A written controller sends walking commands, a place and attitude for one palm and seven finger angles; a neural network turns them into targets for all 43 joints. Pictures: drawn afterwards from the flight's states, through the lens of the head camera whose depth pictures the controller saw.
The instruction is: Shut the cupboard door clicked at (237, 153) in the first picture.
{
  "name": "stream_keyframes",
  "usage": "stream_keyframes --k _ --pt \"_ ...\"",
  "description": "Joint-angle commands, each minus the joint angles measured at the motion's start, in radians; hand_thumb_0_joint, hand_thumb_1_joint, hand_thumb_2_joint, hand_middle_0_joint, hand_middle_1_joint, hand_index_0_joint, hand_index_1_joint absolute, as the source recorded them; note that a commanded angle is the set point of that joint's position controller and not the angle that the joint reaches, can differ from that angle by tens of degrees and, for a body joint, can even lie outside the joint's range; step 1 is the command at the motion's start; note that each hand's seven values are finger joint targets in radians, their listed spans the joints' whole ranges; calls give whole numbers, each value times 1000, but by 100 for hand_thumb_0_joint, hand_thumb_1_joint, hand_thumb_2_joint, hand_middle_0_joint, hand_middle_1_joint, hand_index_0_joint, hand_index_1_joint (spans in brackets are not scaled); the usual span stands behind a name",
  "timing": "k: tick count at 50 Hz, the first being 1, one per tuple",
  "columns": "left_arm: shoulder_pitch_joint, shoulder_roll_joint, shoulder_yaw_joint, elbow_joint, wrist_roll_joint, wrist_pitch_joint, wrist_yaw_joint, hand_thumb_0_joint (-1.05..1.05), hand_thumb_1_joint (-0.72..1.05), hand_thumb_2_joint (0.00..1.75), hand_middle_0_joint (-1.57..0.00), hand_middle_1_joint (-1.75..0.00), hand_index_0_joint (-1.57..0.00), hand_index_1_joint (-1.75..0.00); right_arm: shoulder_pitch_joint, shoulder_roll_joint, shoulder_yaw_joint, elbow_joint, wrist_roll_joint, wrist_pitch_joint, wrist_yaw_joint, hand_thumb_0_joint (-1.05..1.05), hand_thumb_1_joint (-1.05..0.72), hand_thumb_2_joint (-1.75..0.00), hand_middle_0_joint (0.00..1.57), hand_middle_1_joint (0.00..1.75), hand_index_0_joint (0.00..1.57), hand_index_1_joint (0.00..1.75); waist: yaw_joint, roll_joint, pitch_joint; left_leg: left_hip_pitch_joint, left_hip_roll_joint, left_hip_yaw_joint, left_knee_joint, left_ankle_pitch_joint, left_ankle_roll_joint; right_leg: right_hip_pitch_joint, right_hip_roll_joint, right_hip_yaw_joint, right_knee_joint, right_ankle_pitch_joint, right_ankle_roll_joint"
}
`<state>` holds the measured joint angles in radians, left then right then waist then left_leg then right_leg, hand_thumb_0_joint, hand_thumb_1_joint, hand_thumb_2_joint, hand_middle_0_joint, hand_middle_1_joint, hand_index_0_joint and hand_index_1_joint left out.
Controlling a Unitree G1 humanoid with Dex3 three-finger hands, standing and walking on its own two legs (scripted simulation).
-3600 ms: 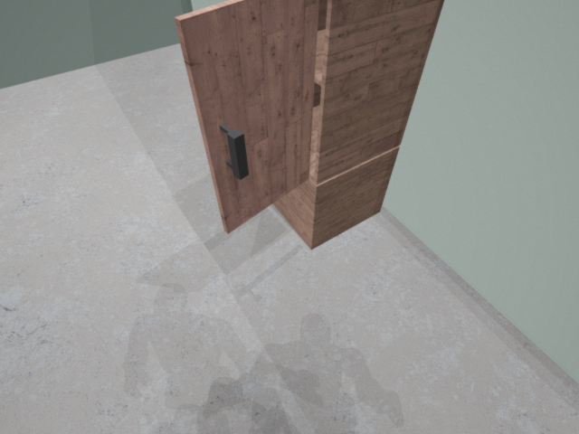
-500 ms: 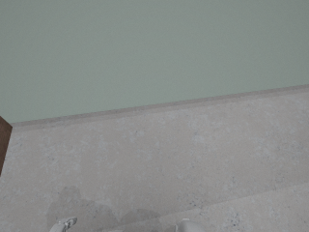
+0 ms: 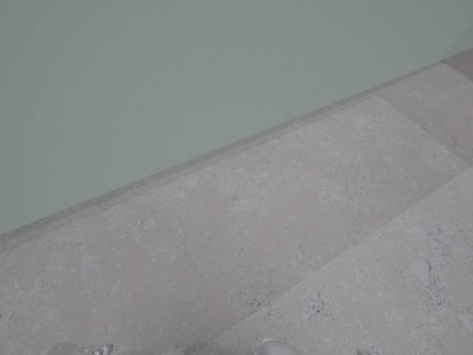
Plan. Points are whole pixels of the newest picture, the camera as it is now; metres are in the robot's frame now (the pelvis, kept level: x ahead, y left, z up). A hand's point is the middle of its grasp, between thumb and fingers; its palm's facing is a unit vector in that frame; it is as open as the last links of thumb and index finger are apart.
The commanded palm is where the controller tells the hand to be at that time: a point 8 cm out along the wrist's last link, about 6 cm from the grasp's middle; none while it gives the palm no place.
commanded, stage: walk around to get in front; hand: left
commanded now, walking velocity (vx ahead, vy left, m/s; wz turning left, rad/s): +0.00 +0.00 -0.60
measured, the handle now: out of the picture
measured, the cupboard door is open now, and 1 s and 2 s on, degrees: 100 100 100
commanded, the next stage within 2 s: walk to a spot facing it in 1.14 s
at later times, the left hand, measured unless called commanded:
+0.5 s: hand (159, 346) +0.15 +0.14 -0.16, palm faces -0.27 -0.94 -0.22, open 7.4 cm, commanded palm none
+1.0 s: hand (279, 221) +0.43 -0.09 -0.15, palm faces -0.60 -0.76 -0.24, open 7.4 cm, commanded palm none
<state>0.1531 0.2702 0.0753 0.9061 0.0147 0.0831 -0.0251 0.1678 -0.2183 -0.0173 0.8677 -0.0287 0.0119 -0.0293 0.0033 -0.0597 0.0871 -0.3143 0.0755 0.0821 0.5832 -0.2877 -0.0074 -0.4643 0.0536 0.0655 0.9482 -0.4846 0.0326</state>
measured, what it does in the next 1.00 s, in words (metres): walks ahead, turning right: right foot, then left foot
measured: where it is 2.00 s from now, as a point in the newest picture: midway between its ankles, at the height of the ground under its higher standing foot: (307, 311)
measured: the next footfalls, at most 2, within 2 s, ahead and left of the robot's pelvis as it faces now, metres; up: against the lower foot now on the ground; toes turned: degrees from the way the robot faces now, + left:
right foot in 0.24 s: +0.03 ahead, -0.16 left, +0.00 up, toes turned -12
left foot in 0.56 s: +0.18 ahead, +0.07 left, +0.00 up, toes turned -16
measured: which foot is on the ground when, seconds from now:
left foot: down 0.00-0.22, up 0.24-0.54, down 0.56-0.90, up 0.92-1.00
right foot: up 0.00-0.22, down 0.24-0.54, up 0.56-0.90, down 0.92-1.00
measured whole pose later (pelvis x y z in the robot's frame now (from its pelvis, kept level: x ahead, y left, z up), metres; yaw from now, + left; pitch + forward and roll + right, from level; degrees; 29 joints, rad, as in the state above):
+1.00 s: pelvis +0.18 -0.16 -0.01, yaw -35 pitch +0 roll +0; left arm 0.04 0.25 0.07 0.89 0.01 -0.03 -0.04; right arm 0.34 -0.24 -0.03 1.03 -0.02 0.01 0.00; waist -0.06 0.02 0.13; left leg -0.36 0.18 0.08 1.17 -0.46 -0.07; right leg -0.41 0.00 -0.12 0.67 -0.26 -0.07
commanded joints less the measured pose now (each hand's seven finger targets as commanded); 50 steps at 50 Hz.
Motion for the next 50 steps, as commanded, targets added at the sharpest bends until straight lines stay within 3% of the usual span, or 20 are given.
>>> stream_keyframes --k 1,6,9,10,11,13,15,19,24,26,27,28,30,36,40,43,44,45,46,50 --pt "-34 80 29 -105 9 -25 -20 0 90 90 -20 -30 -20 -30 10 -215 -58 -70 -10 -19 -15 0 -90 -90 20 30 20 30 2 293 -72 114 262 -137 -256 356 123 -83 -80 -59 166 2 25" --pt "-74 44 8 -116 1 -38 -26 0 90 90 -20 -30 -20 -30 112 -241 -76 -31 -7 -13 -7 0 -90 -90 20 30 20 30 -48 312 -169 241 259 -22 -139 563 102 59 -50 -168 -150 23 8" --pt "17 75 17 -88 1 -49 -21 0 90 90 -20 -30 -20 -30 69 -256 -85 -40 3 -5 2 0 -90 -90 20 30 20 30 8 242 -171 133 246 33 -12 420 37 277 -47 -177 -441 244 -16" --pt "92 149 32 -66 10 -57 -13 0 90 90 -20 -30 -20 -30 52 -216 -81 -59 12 -2 8 0 -90 -90 20 30 20 30 42 73 -193 -21 185 81 131 180 -20 444 -148 -35 -566 366 -59" --pt "158 271 59 -42 21 -66 4 0 90 90 -20 -30 -20 -30 -11 -114 -55 -112 17 -2 13 0 -90 -90 20 30 20 30 92 -308 -171 -318 20 142 385 -374 -81 562 -423 375 -651 541 -177" --pt "166 277 62 -44 -1 -62 18 0 90 90 -20 -30 -20 -30 -65 -147 -47 -139 19 6 14 0 -90 -90 20 30 20 30 108 -241 -108 -402 56 -64 566 -344 -57 435 -446 397 -693 241 -279" --pt "47 192 48 -64 7 -71 25 0 90 90 -20 -30 -20 -30 -68 -165 -65 -94 7 3 26 0 -90 -90 20 30 20 30 45 -183 -89 -356 57 -74 577 -189 -66 354 -328 330 -694 109 -236" --pt "75 185 40 -46 9 -101 21 0 90 90 -20 -30 -20 -30 -90 -112 -54 -90 7 -14 44 0 -90 -90 20 30 20 30 39 -62 -94 -226 14 -28 306 -116 -83 319 -283 259 -671 244 -230" --pt "50 189 44 -35 8 -97 7 0 90 90 -20 -30 -20 -30 -1 -107 -56 -64 10 -40 39 0 -90 -90 20 30 20 30 -2 -111 -88 43 -61 18 -4 -30 -66 186 -214 274 -626 86 -192" --pt "2 111 26 -60 4 -96 -2 0 90 90 -20 -30 -20 -30 166 -185 -73 -6 6 -56 15 0 -90 -90 20 30 20 30 -93 86 -123 384 50 -82 -201 -83 -38 -85 -104 179 -414 8 -112" --pt "-8 36 10 -91 -8 -93 -12 0 90 90 -20 -30 -20 -30 291 -304 -98 18 -17 -63 8 0 -90 -90 20 30 20 30 -146 424 -170 488 360 -476 -340 -342 57 -276 34 -4 -52 -127 -44" --pt "-82 69 16 -124 0 -98 -16 0 90 90 -20 -30 -20 -30 321 -318 -93 21 -14 -61 0 0 -90 -90 20 30 20 30 -152 346 -120 394 489 -614 -432 -410 142 -318 -46 7 126 -104 -41" --pt "-87 74 26 -125 14 -108 -36 0 90 90 -20 -30 -20 -30 222 -267 -79 -28 -16 -67 10 0 -90 -90 20 30 20 30 -94 154 -30 217 439 -509 -433 -339 166 -298 -126 -16 237 2 -33" --pt "-112 -8 1 -90 15 -82 -64 0 90 90 -20 -30 -20 -30 225 -172 -50 24 -10 -83 4 0 -90 -90 20 30 20 30 -53 263 -76 306 243 12 -319 290 64 -220 -139 -139 32 195 -14" --pt "-173 -2 -8 -102 12 -82 -62 0 90 90 -20 -30 -20 -30 246 -185 -58 47 -15 -74 15 0 -90 -90 20 30 20 30 -68 250 -65 264 256 101 -279 336 58 -48 -93 -226 -217 204 -33" --pt "-27 42 10 -53 15 -88 -55 0 90 90 -20 -30 -20 -30 196 -204 -58 47 -8 -67 17 0 -90 -90 20 30 20 30 36 181 -110 147 243 160 -53 449 29 269 -44 -249 -349 245 -74" --pt "158 108 29 7 18 -100 -43 0 90 90 -20 -30 -20 -30 159 -186 -51 36 4 -69 23 0 -90 -90 20 30 20 30 125 60 -194 -16 194 197 177 445 -7 572 -61 -185 -390 229 -115" --pt "332 249 67 44 25 -112 -18 0 90 90 -20 -30 -20 -30 117 -105 -29 -17 23 -71 35 0 -90 -90 20 30 20 30 200 -248 -292 -352 41 226 558 -131 -56 805 -374 301 -529 158 -230" --pt "345 292 74 54 -4 -109 -3 0 90 90 -20 -30 -20 -30 54 -117 -31 -51 28 -72 28 0 -90 -90 20 30 20 30 193 -258 -299 -448 31 28 749 -344 -42 747 -488 505 -670 210 -284" --pt "16 130 27 -33 2 -118 21 0 90 90 -20 -30 -20 -30 99 -117 -47 30 4 -49 26 0 -90 -90 20 30 20 30 6 -115 -130 -268 133 -69 597 -97 -59 299 -349 172 -706 237 -228"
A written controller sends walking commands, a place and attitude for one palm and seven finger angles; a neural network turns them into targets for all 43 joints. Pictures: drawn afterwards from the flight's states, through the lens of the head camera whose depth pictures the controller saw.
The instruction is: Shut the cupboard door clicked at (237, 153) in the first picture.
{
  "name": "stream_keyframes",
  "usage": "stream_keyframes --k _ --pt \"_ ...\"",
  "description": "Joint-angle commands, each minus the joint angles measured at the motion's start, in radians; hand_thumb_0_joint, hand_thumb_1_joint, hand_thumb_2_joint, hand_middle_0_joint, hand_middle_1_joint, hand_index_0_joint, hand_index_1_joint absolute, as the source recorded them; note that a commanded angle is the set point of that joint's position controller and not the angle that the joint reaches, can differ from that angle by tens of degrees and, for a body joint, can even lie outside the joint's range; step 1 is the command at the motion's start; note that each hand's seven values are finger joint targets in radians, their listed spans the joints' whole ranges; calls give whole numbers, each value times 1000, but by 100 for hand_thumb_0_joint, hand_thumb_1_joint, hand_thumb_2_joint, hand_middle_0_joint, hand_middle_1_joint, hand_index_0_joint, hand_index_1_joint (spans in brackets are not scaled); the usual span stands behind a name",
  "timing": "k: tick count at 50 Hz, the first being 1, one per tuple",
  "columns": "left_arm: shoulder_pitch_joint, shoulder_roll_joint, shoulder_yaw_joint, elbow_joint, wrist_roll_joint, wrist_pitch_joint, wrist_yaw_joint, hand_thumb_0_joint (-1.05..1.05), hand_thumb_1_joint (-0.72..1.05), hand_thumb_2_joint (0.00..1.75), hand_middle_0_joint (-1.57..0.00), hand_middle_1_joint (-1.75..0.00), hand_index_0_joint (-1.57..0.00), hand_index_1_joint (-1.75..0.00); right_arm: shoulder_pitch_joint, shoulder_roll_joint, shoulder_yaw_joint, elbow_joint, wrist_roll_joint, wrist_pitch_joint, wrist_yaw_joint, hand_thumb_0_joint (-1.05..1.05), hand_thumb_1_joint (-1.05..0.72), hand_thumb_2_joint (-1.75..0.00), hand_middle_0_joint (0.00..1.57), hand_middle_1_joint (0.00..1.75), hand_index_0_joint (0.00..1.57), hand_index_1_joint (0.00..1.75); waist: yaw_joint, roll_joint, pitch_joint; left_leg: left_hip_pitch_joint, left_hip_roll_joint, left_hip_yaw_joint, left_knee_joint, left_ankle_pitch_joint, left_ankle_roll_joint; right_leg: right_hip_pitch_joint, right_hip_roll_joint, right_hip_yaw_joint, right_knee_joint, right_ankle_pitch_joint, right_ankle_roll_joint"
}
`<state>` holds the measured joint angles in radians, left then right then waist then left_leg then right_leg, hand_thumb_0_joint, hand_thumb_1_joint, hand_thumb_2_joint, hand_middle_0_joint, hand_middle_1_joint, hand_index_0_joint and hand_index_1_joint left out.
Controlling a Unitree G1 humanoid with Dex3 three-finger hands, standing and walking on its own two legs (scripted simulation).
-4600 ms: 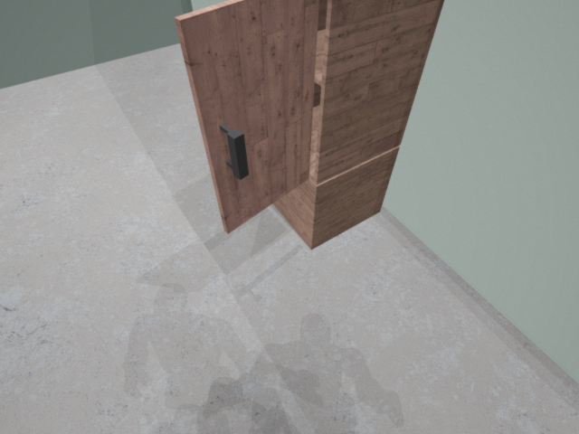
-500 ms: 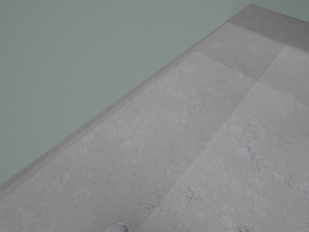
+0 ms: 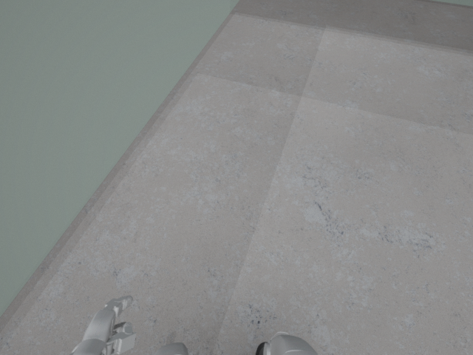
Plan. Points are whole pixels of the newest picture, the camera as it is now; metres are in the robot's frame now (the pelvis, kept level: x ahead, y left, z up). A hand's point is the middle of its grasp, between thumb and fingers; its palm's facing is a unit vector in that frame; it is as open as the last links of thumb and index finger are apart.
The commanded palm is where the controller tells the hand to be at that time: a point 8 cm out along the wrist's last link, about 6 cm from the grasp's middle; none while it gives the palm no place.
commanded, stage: walk around to get in front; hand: left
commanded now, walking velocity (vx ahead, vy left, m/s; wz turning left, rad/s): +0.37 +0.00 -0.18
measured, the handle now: out of the picture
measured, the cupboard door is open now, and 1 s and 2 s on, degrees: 100 100 100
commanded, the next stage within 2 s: walk to a spot facing it in 0.14 s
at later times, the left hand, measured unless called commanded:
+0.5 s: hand (147, 288) +0.26 +0.19 -0.15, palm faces +0.04 -0.98 -0.19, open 7.4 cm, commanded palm none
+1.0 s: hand (145, 293) +0.25 +0.20 -0.17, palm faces +0.35 -0.91 -0.23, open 7.4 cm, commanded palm none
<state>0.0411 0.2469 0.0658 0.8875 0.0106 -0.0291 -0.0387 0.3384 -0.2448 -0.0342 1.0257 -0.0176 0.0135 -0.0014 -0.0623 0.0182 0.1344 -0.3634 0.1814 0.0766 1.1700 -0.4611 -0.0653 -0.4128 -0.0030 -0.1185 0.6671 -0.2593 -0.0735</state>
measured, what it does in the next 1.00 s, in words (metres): walks ahead, turning left: left foot, then right foot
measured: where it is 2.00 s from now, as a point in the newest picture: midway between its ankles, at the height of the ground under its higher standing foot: (267, 309)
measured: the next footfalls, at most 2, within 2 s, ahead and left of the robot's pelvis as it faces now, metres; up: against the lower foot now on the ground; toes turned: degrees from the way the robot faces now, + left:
left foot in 0.30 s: +0.25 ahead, +0.12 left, +0.00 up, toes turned +4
right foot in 0.58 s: +0.28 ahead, -0.15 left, +0.00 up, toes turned +1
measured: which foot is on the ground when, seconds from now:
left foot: up 0.00-0.28, down 0.30-0.58, up 0.60-0.86, down 0.88-1.00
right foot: down 0.00-0.30, up 0.32-0.56, down 0.58-0.88, up 0.90-1.00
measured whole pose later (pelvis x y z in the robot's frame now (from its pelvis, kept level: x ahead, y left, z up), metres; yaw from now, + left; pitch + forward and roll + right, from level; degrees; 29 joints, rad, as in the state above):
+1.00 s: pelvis +0.26 -0.02 +0.01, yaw +20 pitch +2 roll +0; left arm 0.17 0.27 0.07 0.95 0.01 0.06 0.01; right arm 0.12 -0.23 -0.04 0.89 -0.03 0.02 0.00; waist -0.01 -0.08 0.09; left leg -0.37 0.03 0.07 0.63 -0.30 0.02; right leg -0.44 -0.09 -0.07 1.08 -0.53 0.08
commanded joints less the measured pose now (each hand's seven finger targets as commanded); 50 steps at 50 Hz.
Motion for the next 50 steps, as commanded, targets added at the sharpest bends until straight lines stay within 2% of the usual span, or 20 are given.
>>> stream_keyframes --k 1,10,13,14,15,16,20,22,27,28,29,30,33,36,41,43,44,45,46,50 --pt "117 136 30 -17 10 -12 34 0 90 90 -20 -30 -20 -30 -41 -73 -26 -110 -13 -41 1 0 -90 -90 20 30 20 30 52 -183 -183 -162 14 -41 -46 101 -3 193 -262 300 -430 52 -112" --pt "215 125 30 82 10 -36 26 0 90 90 -20 -30 -20 -30 -139 -13 -24 -126 -13 -61 26 0 -90 -90 20 30 20 30 71 -82 -118 -42 -84 22 -556 249 7 252 -220 284 -428 34 -108" --pt "206 88 18 91 0 -37 29 0 90 90 -20 -30 -20 -30 -42 -54 -27 -73 -16 -78 9 0 -90 -90 20 30 20 30 16 3 -151 202 -88 13 -713 355 38 188 -154 193 -228 217 -40" --pt "224 52 7 85 -1 -36 28 0 90 90 -20 -30 -20 -30 57 -114 -36 -44 -21 -85 2 0 -90 -90 20 30 20 30 -14 111 -216 356 37 -170 -736 454 115 69 -78 109 -21 186 13" --pt "231 7 -14 72 -7 -37 30 0 90 90 -20 -30 -20 -30 145 -192 -50 -26 -26 -79 -6 0 -90 -90 20 30 20 30 -33 265 -253 469 237 -410 -788 629 241 -83 16 13 246 -161 58" --pt "188 24 -17 54 -4 -40 35 0 90 90 -20 -30 -20 -30 154 -179 -46 -25 -25 -64 -15 0 -90 -90 20 30 20 30 -37 182 -230 444 291 -477 -825 724 317 -142 10 84 396 -345 65" --pt "131 20 -14 65 3 -10 33 0 90 90 -20 -30 -20 -30 -2 -93 -14 -46 -14 -65 -30 0 -90 -90 20 30 20 30 34 172 -115 201 143 -279 -825 903 237 -69 -73 105 300 -238 107" --pt "141 17 -13 63 0 6 32 0 90 90 -20 -30 -20 -30 -33 -123 -23 -53 -14 -55 -31 0 -90 -90 20 30 20 30 42 158 -189 195 96 -226 -787 915 217 33 -43 73 169 -215 114" --pt "220 49 11 70 0 17 41 0 90 90 -20 -30 -20 -30 -143 -143 -48 -90 2 -20 -26 0 -90 -90 20 30 20 30 101 68 -226 10 6 -233 -722 514 145 313 -24 46 -171 77 124" --pt "243 103 23 68 8 12 48 0 90 90 -20 -30 -20 -30 -158 -111 -45 -106 8 -14 -18 0 -90 -90 20 30 20 30 115 -47 -222 -109 -67 -171 -646 299 91 408 -143 161 -280 81 99" --pt "266 193 43 66 17 12 54 0 90 90 -20 -30 -20 -30 -168 -57 -38 -128 10 -7 -9 0 -90 -90 20 30 20 30 132 -291 -207 -212 -189 -21 -452 17 23 420 -377 379 -388 111 11" --pt "266 218 47 50 16 17 57 0 90 90 -20 -30 -20 -30 -188 -77 -49 -144 5 3 -5 0 -90 -90 20 30 20 30 147 -308 -193 -188 -168 -26 -214 -171 20 330 -498 435 -427 156 -88" --pt "135 137 29 8 16 22 65 0 90 90 -20 -30 -20 -30 -160 -49 -53 -106 1 27 9 0 -90 -90 20 30 20 30 72 -242 -108 -198 -104 -47 -35 -67 13 220 -389 234 -391 165 -67" --pt "158 129 24 15 18 17 65 0 90 90 -20 -30 -20 -30 -189 -11 -37 -125 3 26 21 0 -90 -90 20 30 20 30 78 -204 -97 -165 -110 8 -233 -36 -3 281 -346 81 -318 462 -37" --pt "200 173 35 21 11 11 61 0 90 90 -20 -30 -20 -30 -174 -31 -30 -147 4 9 24 0 -90 -90 20 30 20 30 77 -178 -214 -15 -164 78 -582 144 10 402 -332 0 -123 691 10" --pt "161 150 32 -10 -2 16 55 0 90 90 -20 -30 -20 -30 -56 -124 -55 -128 -6 0 19 0 -90 -90 20 30 20 30 4 -26 -290 283 -84 -19 -733 497 57 194 -283 -64 95 457 93" --pt "139 79 15 -50 -10 24 49 0 90 90 -20 -30 -20 -30 12 -243 -85 -128 -13 -6 12 0 -90 -90 20 30 20 30 -35 281 -303 428 205 -414 -760 903 215 -109 -126 -72 329 -251 172" --pt "77 91 4 -80 -1 37 56 0 90 90 -20 -30 -20 -30 56 -272 -90 -114 -4 5 4 0 -90 -90 20 30 20 30 -50 227 -314 432 275 -454 -744 1035 301 -172 -108 64 459 -411 163" --pt "62 96 9 -100 2 43 60 0 90 90 -20 -30 -20 -30 24 -279 -87 -123 -10 7 0 0 -90 -90 20 30 20 30 -37 145 -280 354 279 -410 -753 838 323 -171 -117 104 515 -383 154" --pt "77 86 14 -60 6 57 49 0 90 90 -20 -30 -20 -30 -130 -201 -67 -168 -9 -3 -20 0 -90 -90 20 30 20 30 29 191 -191 243 102 -287 -758 784 221 -156 -98 118 444 -213 165"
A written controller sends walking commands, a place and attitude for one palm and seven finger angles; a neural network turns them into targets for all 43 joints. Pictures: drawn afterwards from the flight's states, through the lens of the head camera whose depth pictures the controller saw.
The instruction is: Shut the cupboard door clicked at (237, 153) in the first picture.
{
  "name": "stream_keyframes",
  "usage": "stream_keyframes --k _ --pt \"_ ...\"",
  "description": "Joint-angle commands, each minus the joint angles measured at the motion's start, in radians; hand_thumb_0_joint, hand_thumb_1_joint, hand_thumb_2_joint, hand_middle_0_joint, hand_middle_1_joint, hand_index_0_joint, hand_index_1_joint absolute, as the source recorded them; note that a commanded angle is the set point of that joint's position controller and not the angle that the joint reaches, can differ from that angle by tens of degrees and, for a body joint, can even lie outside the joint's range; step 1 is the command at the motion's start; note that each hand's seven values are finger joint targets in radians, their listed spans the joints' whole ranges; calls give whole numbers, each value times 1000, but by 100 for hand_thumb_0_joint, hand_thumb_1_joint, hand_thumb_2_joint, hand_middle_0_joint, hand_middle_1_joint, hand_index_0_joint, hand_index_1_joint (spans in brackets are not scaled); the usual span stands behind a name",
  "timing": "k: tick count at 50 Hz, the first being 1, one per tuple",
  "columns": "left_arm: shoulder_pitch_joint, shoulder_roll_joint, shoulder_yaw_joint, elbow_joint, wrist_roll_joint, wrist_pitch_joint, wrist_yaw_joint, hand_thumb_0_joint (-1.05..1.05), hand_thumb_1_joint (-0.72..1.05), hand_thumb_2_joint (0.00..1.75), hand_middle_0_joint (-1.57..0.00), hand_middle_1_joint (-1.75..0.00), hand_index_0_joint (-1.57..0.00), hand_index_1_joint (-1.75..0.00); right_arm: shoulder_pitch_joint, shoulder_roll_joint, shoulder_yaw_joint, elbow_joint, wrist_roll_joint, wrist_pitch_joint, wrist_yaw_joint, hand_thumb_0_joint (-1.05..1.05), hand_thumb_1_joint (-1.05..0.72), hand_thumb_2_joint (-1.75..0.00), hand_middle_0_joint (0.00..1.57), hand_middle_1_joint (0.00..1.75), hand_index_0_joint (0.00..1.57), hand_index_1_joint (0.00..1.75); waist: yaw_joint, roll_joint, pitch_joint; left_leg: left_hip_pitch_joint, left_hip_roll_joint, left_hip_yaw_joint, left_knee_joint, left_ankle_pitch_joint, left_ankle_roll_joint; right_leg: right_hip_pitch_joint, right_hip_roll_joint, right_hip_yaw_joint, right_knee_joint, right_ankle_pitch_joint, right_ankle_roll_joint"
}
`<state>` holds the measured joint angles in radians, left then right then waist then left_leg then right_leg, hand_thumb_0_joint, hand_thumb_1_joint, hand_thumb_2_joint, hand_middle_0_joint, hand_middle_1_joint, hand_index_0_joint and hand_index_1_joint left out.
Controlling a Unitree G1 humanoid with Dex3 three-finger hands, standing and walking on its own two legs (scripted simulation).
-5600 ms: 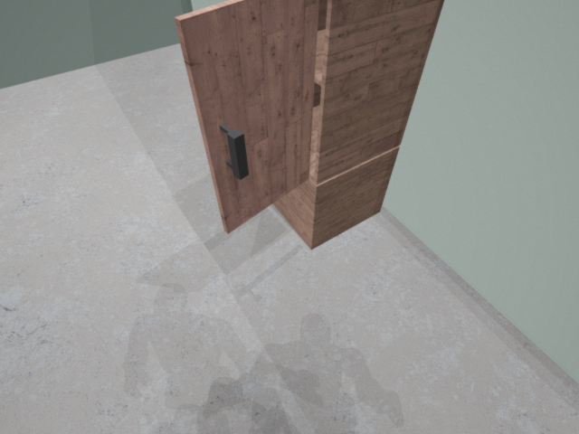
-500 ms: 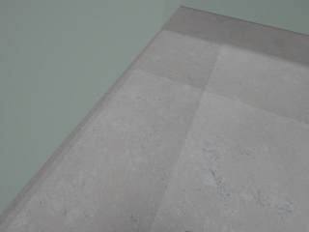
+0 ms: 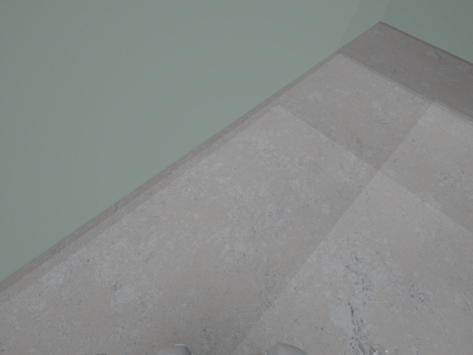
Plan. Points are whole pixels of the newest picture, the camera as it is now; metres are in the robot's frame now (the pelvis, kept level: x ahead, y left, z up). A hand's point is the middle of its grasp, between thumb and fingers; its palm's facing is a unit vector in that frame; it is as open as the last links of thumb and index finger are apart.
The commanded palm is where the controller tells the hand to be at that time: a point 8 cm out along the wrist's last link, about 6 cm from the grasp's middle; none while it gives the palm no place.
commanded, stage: walk to a spot facing it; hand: left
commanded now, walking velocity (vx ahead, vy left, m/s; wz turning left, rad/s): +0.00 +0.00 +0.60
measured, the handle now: out of the picture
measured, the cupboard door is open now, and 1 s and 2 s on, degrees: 100 100 100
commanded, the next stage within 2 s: none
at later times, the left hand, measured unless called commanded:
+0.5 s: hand out of the picture +0.02 +0.14 -0.16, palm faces +0.32 -0.93 -0.21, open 7.4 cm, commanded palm none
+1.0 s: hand out of the picture -0.01 +0.13 -0.14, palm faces +0.57 -0.77 -0.28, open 7.4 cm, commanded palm none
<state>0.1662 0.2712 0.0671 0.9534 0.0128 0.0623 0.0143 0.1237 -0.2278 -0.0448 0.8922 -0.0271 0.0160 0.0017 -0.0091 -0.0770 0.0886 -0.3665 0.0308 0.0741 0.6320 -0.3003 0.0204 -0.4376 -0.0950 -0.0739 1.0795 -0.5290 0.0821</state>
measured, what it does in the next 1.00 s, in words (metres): steps to the right, turning left: right foot, then left foot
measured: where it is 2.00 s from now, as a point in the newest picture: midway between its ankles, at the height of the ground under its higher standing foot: outside the picture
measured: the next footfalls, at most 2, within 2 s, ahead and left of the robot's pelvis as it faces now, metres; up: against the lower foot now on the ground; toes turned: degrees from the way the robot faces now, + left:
right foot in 0.22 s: +0.08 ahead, -0.17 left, +0.00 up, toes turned +5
left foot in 0.54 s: +0.02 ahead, +0.07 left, +0.00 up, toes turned +26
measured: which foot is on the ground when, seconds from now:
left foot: down 0.00-0.22, up 0.24-0.52, down 0.54-0.88, up 0.90-1.00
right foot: up 0.00-0.20, down 0.22-0.54, up 0.56-0.86, down 0.88-1.00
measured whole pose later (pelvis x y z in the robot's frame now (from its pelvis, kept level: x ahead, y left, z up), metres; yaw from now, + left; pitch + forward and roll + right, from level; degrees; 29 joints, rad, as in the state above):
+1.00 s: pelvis +0.03 -0.10 +0.01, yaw +37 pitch +0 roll +1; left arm 0.16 0.22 0.04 0.86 0.02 0.03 0.02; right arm 0.16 -0.26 -0.08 0.92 -0.02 0.09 0.02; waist -0.03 0.02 0.10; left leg -0.52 -0.01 -0.01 1.08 -0.46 -0.05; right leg -0.25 -0.08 -0.09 0.55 -0.30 0.02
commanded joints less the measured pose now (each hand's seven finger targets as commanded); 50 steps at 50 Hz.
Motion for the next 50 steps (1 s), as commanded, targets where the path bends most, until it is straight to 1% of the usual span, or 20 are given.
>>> stream_keyframes --k 1,6,9,11,13,16,21,24,25,26,27,28,31,41,42,44,45,46,48,50 --pt "-44 61 12 -123 2 -32 -6 0 90 90 -20 -30 -20 -30 80 -220 -56 -36 0 -5 -23 0 -90 -90 20 30 20 30 -23 273 -157 245 240 -279 -217 618 131 -106 8 65 -10 60 10" --pt "-21 54 10 -134 -3 -32 -9 0 90 90 -20 -30 -20 -30 30 -243 -71 -56 -4 10 -13 0 -90 -90 20 30 20 30 -9 266 -158 136 199 -306 -229 407 116 73 63 28 -279 87 -5" --pt "105 92 25 -113 -1 -46 -3 0 90 90 -20 -30 -20 -30 -47 -215 -73 -87 9 22 -7 0 -90 -90 20 30 20 30 62 169 -153 -59 116 -293 -126 176 49 337 58 28 -611 286 -16" --pt "124 250 51 -128 21 -61 12 0 90 90 -20 -30 -20 -30 -62 -114 -59 -132 18 23 7 0 -90 -90 20 30 20 30 89 -293 -124 -257 -83 -75 358 -333 -68 339 -394 493 -874 302 -196" --pt "13 168 28 -157 15 -64 16 0 90 90 -20 -30 -20 -30 -8 -134 -66 -99 9 36 19 0 -90 -90 20 30 20 30 17 -151 -88 -208 -8 -132 587 -231 -54 182 -327 325 -837 266 -229" --pt "-29 112 13 -172 11 -63 17 0 90 90 -20 -30 -20 -30 -6 -101 -55 -71 9 45 30 0 -90 -90 20 30 20 30 -8 -186 -85 -195 16 -59 517 -166 -90 255 -213 99 -750 587 -185" --pt "100 165 34 -123 16 -70 18 0 90 90 -20 -30 -20 -30 -74 -62 -30 -86 19 26 33 0 -90 -90 20 30 20 30 60 -98 -158 -92 -9 30 122 -167 -89 440 -259 45 -621 880 -196" --pt "84 174 39 -114 7 -66 9 0 90 90 -20 -30 -20 -30 -10 -80 -31 -73 17 21 29 0 -90 -90 20 30 20 30 25 -106 -171 57 -29 50 -67 -14 -70 367 -244 -9 -543 811 -142" --pt "60 163 38 -118 2 -63 6 0 90 90 -20 -30 -20 -30 35 -109 -41 -62 16 17 29 0 -90 -90 20 30 20 30 -6 -58 -179 168 -10 16 -173 99 -56 288 -231 -39 -463 737 -102" --pt "52 126 34 -143 -5 -57 1 0 90 90 -20 -30 -20 -30 106 -195 -61 -53 8 7 22 0 -90 -90 20 30 20 30 -46 137 -234 339 148 -190 -225 329 18 103 -156 -94 -287 495 -37" --pt "-5 57 9 -189 -9 -51 -2 0 90 90 -20 -30 -20 -30 180 -300 -88 -41 3 8 12 0 -90 -90 20 30 20 30 -92 400 -214 415 397 -509 -262 719 181 -154 -22 -81 -59 -127 27" --pt "-65 88 10 -204 1 -38 4 0 90 90 -20 -30 -20 -30 218 -310 -89 -14 2 15 3 0 -90 -90 20 30 20 30 -102 287 -213 384 420 -483 -234 716 242 -178 -27 47 57 -128 5" --pt "-57 83 18 -161 4 -32 0 0 90 90 -20 -30 -20 -30 80 -229 -67 -51 1 4 -18 0 -90 -90 20 30 20 30 -41 295 -158 251 267 -362 -242 517 164 -155 -22 86 75 38 2" --pt "46 69 18 -134 -5 -37 -5 0 90 90 -20 -30 -20 -30 -9 -230 -77 -75 3 22 -9 0 -90 -90 20 30 20 30 25 249 -142 27 146 -369 -207 254 93 238 90 24 -475 193 -18" --pt "93 91 26 -125 -4 -44 -1 0 90 90 -20 -30 -20 -30 -29 -211 -75 -86 9 25 -7 0 -90 -90 20 30 20 30 53 198 -150 -52 102 -349 -158 155 56 349 67 39 -621 264 -25" --pt "118 241 53 -134 20 -58 14 0 90 90 -20 -30 -20 -30 -43 -107 -61 -128 19 23 5 0 -90 -90 20 30 20 30 84 -275 -125 -275 -104 -96 302 -302 -69 391 -379 487 -876 241 -196" --pt "73 221 44 -147 12 -57 19 0 90 90 -20 -30 -20 -30 -37 -152 -70 -123 13 28 9 0 -90 -90 20 30 20 30 59 -173 -111 -224 -34 -142 479 -303 -56 275 -406 421 -854 294 -246" --pt "0 190 35 -168 15 -56 16 0 90 90 -20 -30 -20 -30 8 -127 -66 -113 11 34 20 0 -90 -90 20 30 20 30 12 -141 -90 -195 -24 -127 540 -242 -53 201 -337 311 -836 251 -241" --pt "-47 127 19 -176 9 -58 16 0 90 90 -20 -30 -20 -30 3 -125 -66 -68 6 46 25 0 -90 -90 20 30 20 30 -10 -202 -66 -209 5 -94 573 -170 -78 229 -230 168 -781 437 -199" --pt "-24 124 17 -170 12 -61 15 0 90 90 -20 -30 -20 -30 -14 -97 -56 -79 14 46 33 0 -90 -90 20 30 20 30 0 -176 -69 -168 2 -47 437 -165 -91 264 -216 78 -750 582 -186"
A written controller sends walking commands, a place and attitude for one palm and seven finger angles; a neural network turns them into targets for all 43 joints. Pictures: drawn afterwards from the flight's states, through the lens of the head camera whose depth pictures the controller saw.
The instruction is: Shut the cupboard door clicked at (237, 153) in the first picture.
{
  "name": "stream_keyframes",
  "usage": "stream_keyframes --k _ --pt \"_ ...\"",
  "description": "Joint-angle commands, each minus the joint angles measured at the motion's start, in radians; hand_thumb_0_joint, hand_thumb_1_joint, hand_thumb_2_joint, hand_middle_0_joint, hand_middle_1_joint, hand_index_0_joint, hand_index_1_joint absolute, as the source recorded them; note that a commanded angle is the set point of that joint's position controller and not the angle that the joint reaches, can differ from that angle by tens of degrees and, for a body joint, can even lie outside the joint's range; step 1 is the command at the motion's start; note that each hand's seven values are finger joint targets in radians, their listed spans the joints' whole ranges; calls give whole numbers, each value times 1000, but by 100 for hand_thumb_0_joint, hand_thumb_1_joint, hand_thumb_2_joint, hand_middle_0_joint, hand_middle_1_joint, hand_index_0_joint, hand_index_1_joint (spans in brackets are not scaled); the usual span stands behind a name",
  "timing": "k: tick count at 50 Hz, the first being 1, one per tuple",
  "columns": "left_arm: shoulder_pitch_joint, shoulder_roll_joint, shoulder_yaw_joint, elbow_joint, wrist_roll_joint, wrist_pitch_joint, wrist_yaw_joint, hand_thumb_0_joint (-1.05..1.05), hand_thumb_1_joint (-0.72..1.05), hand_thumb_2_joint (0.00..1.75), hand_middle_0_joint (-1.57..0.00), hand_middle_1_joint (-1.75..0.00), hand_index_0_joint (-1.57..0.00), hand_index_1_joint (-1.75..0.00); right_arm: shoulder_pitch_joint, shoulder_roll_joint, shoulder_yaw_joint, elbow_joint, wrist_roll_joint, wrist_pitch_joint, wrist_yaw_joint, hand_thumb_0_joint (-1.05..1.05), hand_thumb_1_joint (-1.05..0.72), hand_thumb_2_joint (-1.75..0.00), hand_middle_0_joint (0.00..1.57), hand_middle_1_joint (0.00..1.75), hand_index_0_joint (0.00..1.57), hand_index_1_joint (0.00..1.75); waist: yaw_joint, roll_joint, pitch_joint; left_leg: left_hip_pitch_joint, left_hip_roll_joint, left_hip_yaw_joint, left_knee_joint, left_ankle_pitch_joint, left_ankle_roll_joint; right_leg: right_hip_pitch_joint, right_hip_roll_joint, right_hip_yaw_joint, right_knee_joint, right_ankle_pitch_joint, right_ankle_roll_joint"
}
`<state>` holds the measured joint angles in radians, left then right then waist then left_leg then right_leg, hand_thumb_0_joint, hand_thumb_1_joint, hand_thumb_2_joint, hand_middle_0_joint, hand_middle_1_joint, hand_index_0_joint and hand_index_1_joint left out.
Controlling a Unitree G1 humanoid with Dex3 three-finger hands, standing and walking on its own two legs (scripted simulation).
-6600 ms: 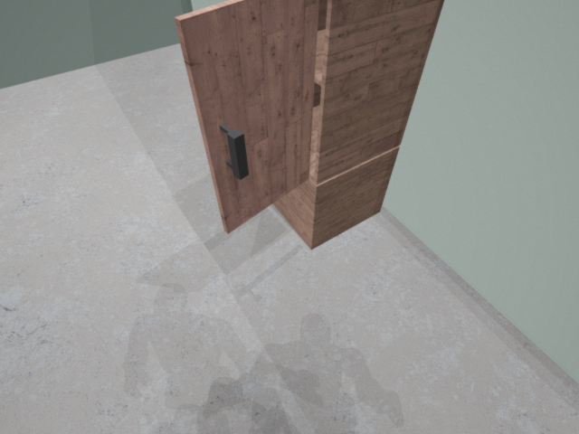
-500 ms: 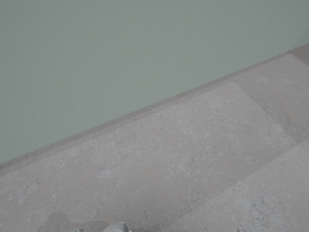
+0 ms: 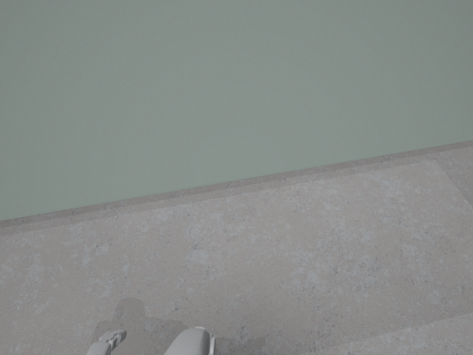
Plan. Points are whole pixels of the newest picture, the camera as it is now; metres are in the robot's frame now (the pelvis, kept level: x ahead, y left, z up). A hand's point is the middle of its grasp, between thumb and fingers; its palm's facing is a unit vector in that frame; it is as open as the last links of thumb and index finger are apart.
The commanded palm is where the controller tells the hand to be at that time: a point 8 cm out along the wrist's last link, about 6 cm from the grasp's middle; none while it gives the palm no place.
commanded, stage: walk to a spot facing it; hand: left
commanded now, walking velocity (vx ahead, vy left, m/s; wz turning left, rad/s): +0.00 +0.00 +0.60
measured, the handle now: out of the picture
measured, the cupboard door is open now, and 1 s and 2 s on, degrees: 100 100 100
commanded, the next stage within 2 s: none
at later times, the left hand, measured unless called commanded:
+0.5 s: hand out of the picture +0.05 +0.24 -0.16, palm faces +0.30 -0.92 -0.26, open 7.4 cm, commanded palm none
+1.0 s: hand out of the picture -0.08 +0.19 -0.19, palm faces +0.60 -0.77 -0.20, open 7.4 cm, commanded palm none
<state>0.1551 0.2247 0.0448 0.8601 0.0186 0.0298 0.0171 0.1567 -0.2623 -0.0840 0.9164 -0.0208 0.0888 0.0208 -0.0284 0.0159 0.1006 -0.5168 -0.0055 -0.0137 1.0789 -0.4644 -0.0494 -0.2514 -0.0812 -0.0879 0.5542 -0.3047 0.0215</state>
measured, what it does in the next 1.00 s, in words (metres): steps on the spot, turning left: left foot, then right foot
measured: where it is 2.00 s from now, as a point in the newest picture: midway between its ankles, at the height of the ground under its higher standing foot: (181, 325)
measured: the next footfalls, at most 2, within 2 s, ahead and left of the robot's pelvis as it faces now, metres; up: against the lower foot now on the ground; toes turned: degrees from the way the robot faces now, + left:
left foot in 0.18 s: +0.04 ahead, +0.13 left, +0.00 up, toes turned +12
right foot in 0.56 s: +0.09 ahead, -0.14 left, +0.00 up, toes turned +19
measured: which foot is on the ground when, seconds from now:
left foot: up 0.00-0.16, down 0.18-0.56, up 0.58-0.90, down 0.92-1.00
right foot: down 0.00-0.18, up 0.20-0.54, down 0.56-0.90, up 0.92-1.00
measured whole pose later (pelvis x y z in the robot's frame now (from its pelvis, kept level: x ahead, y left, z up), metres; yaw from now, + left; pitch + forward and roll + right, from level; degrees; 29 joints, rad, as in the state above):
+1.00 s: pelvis +0.01 -0.01 -0.01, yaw +36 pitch +1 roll +0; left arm 0.23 0.28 0.07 0.95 0.02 0.05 -0.02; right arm 0.17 -0.22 -0.05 0.89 -0.03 0.00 0.02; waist 0.00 -0.09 0.07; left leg -0.30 0.00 0.07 0.62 -0.33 0.04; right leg -0.41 -0.14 -0.09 1.01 -0.50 0.07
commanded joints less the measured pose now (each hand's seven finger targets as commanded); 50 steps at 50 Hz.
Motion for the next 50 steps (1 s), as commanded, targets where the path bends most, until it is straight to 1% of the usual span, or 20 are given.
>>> stream_keyframes --k 1,4,7,8,9,11,15,22,26,27,28,29,30,32,37,43,44,46,47,50 --pt "8 180 44 -68 7 -32 13 0 90 90 -20 -30 -20 -30 -69 -53 -10 -105 9 -30 15 0 -90 -90 20 30 20 30 32 -244 -86 -1 43 63 -99 -5 -25 118 -238 70 -200 427 -126" --pt "90 219 57 -41 10 -33 12 0 90 90 -20 -30 -20 -30 -97 -35 4 -112 12 -46 15 0 -90 -90 20 30 20 30 74 -204 -146 73 19 112 -322 -2 -18 214 -271 68 -110 560 -131" --pt "75 226 62 -35 -1 -27 3 0 90 90 -20 -30 -20 -30 -11 -63 0 -93 10 -55 12 0 -90 -90 20 30 20 30 25 -176 -170 259 5 114 -572 201 5 128 -249 -3 19 489 -56" --pt "62 199 59 -47 -8 -22 0 0 90 90 -20 -30 -20 -30 50 -122 -16 -81 7 -62 9 0 -90 -90 20 30 20 30 -14 -43 -206 422 78 13 -654 367 39 -12 -214 -46 157 349 -4" --pt "43 125 42 -86 -16 -16 -8 0 90 90 -20 -30 -20 -30 129 -239 -45 -74 -2 -70 0 0 -90 -90 20 30 20 30 -56 285 -230 560 363 -379 -696 716 183 -298 -60 -83 396 -224 82" --pt "-51 132 33 -127 -6 -5 -2 0 90 90 -20 -30 -20 -30 175 -271 -47 -54 -5 -62 -18 0 -90 -90 20 30 20 30 -68 176 -219 493 435 -382 -687 757 300 -357 -53 74 599 -319 63" --pt "-34 124 39 -62 -2 3 -9 0 90 90 -20 -30 -20 -30 47 -180 -19 -79 -2 -76 -42 0 -90 -90 20 30 20 30 -5 176 -170 395 253 -252 -699 662 201 -324 -26 105 595 -128 66" --pt "-55 106 32 -69 -9 5 -9 0 90 90 -20 -30 -20 -30 45 -190 -30 -70 -8 -64 -34 0 -90 -90 20 30 20 30 -7 154 -163 328 218 -303 -710 525 201 -164 41 77 284 -142 54" --pt "72 128 43 -41 -13 -6 -3 0 90 90 -20 -30 -20 -30 -40 -180 -36 -98 0 -50 -28 0 -90 -90 20 30 20 30 61 143 -157 131 154 -317 -644 371 150 124 73 59 -40 16 39" --pt "120 180 58 -33 -6 -15 4 0 90 90 -20 -30 -20 -30 -52 -139 -33 -110 8 -48 -23 0 -90 -90 20 30 20 30 89 -2 -159 3 78 -268 -543 204 96 251 -26 157 -206 -12 14" --pt "128 273 77 -38 12 -23 13 0 90 90 -20 -30 -20 -30 -42 -70 -24 -130 15 -49 -18 0 -90 -90 20 30 20 30 98 -316 -143 -151 -67 -63 -290 -54 10 292 -309 460 -339 -93 -91" --pt "91 280 66 -55 6 -21 17 0 90 90 -20 -30 -20 -30 -58 -113 -30 -134 6 -47 -12 0 -90 -90 20 30 20 30 90 -324 -109 -104 -28 -54 -40 -144 12 109 -418 498 -363 -55 -167" --pt "8 242 55 -80 5 -17 18 0 90 90 -20 -30 -20 -30 -29 -107 -34 -131 3 -40 -4 0 -90 -90 20 30 20 30 41 -198 -76 -67 2 -68 52 -84 17 19 -384 390 -356 -74 -183" --pt "-53 171 42 -91 1 -24 15 0 90 90 -20 -30 -20 -30 -7 -95 -33 -77 -3 -25 5 0 -90 -90 20 30 20 30 4 -251 -62 -62 30 -29 146 15 -4 23 -252 230 -292 84 -142" --pt "51 184 47 -58 7 -34 13 0 90 90 -20 -30 -20 -30 -78 -43 -8 -98 8 -31 16 0 -90 -90 20 30 20 30 55 -211 -109 9 30 74 -166 0 -29 173 -247 72 -193 446 -134" --pt "99 235 70 -7 5 -43 -13 0 90 90 -20 -30 -20 -30 -36 -55 4 -95 2 -67 20 0 -90 -90 20 30 20 30 46 -187 -142 247 8 153 -536 84 11 118 -277 33 -120 104 -78" --pt "72 220 69 -14 -2 -40 -19 0 90 90 -20 -30 -20 -30 32 -90 -5 -76 1 -75 18 0 -90 -90 20 30 20 30 1 -103 -158 392 22 108 -639 138 32 0 -249 -17 -8 12 -35" --pt "-67 108 37 -107 -4 -35 -35 0 90 90 -20 -30 -20 -30 243 -281 -54 -36 -15 -85 -5 0 -90 -90 20 30 20 30 -123 323 -159 640 421 -519 -817 150 259 -504 -26 -77 504 -353 70" --pt "-156 128 36 -130 4 -38 -37 0 90 90 -20 -30 -20 -30 285 -277 -52 -7 -11 -86 -15 0 -90 -90 20 30 20 30 -126 193 -118 603 446 -500 -819 189 306 -568 -60 41 589 -304 50" --pt "-110 129 46 -69 8 -44 -47 0 90 90 -20 -30 -20 -30 135 -178 -17 -46 -7 -112 -30 0 -90 -90 20 30 20 30 -38 179 -64 418 299 -350 -841 92 221 -487 -74 102 614 -81 48"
